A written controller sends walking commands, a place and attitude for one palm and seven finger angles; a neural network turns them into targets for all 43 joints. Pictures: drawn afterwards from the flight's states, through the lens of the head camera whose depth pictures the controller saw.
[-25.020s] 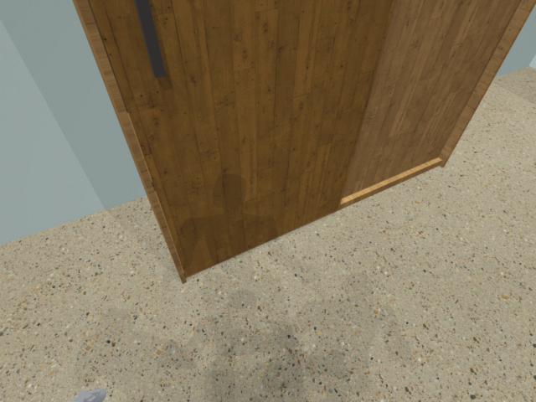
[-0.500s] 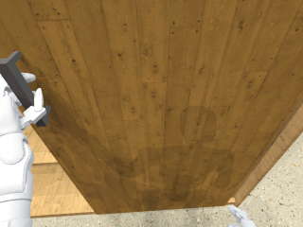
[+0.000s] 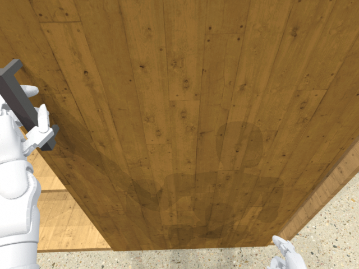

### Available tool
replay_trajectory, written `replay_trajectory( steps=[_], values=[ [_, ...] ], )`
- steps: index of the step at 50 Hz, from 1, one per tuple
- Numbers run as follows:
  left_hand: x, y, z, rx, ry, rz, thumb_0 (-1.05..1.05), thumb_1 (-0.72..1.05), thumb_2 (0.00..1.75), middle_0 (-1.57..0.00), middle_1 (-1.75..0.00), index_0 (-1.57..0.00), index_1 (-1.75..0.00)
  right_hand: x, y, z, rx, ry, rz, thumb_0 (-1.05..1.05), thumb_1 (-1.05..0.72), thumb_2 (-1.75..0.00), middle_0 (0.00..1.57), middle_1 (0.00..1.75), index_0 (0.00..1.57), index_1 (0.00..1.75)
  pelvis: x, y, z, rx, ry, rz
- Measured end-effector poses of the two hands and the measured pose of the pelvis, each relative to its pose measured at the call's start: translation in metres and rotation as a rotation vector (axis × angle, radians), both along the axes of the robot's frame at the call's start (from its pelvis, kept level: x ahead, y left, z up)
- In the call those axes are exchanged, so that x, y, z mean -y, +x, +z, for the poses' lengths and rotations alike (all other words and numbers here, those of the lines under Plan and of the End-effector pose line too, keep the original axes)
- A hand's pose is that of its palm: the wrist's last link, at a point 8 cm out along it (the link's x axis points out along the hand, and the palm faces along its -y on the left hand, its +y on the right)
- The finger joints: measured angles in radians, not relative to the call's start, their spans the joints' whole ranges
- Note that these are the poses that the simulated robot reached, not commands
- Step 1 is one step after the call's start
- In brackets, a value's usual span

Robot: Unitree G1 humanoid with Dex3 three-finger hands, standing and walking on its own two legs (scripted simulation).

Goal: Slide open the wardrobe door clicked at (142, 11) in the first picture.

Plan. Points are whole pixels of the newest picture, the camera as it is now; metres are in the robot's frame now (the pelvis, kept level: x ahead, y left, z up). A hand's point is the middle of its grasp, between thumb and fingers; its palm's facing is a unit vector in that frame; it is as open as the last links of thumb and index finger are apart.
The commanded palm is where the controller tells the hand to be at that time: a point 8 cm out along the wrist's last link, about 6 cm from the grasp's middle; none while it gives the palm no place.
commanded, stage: stop walking and hold the door there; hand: left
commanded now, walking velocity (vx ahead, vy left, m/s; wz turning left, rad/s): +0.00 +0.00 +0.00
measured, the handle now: (32, 108) +0.33 +0.31 +0.23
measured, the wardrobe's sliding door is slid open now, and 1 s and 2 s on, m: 0.68 0.68 0.68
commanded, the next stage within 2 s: none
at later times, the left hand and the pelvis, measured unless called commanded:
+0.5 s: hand (42, 128) +0.30 +0.28 +0.21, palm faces +0.51 -0.83 -0.22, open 6.3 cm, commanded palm +0.26 +0.31 +0.18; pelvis -0.02 +0.01 +0.00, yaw +2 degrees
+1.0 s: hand (41, 131) +0.29 +0.28 +0.21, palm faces +0.29 -0.94 -0.19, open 6.2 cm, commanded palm +0.26 +0.33 +0.18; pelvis -0.10 +0.10 -0.01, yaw +3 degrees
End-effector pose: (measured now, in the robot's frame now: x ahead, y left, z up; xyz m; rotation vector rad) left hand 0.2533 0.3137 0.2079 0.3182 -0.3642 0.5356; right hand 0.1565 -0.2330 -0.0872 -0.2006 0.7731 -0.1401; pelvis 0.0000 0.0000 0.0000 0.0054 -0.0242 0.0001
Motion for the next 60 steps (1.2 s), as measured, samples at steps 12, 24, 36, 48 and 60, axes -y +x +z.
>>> replay_trajectory(
  steps=[12, 24, 36, 48, 60],
  values=[
    [-0.002, 0.0, 0.0, 0.002, 0.01, -0.014, -0.14, 0.66, 0.78, -0.43, -1.47, -0.26, -1.35, 0.008, -0.01, 0.0, -0.019, -0.015, -0.019, 0.01, -0.91, -0.9, 0.21, 0.3, 0.21, 0.3, 0.002, -0.004, 0.001, -0.001, -0.004, 0.003],
    [-0.005, 0.001, 0.0, 0.004, 0.024, -0.04, -0.15, 0.65, 0.77, -0.44, -1.47, -0.28, -1.36, 0.009, -0.021, -0.002, -0.023, -0.033, -0.024, 0.01, -0.91, -0.9, 0.21, 0.3, 0.21, 0.3, -0.008, -0.018, -0.003, -0.002, -0.013, 0.022],
    [-0.015, 0.003, -0.001, 0.03, 0.018, -0.193, -0.16, 0.62, 0.71, -0.41, -1.53, -0.3, -1.34, -0.05, -0.051, -0.013, -0.053, -0.048, 0.009, 0.01, -0.91, -0.9, 0.2, 0.3, 0.2, 0.3, -0.063, -0.067, -0.015, 0.009, 0.005, 0.07],
    [-0.013, 0.003, -0.001, -0.012, -0.018, -0.268, -0.09, 0.7, 0.78, -0.42, -1.43, -0.24, -1.37, -0.131, -0.088, -0.046, -0.122, 0.123, 0.134, 0.01, -0.91, -0.9, 0.21, 0.3, 0.21, 0.3, -0.089, -0.102, -0.016, -0.044, 0.011, 0.029],
    [-0.026, 0.002, -0.001, -0.006, 0.014, -0.416, -0.12, 0.62, 0.68, -0.4, -1.41, -0.26, -1.22, -0.137, -0.101, -0.034, -0.169, -0.051, 0.058, 0.01, -0.91, -0.9, 0.21, 0.3, 0.21, 0.3, -0.155, -0.098, -0.014, -0.013, 0.055, 0.069]
  ],
)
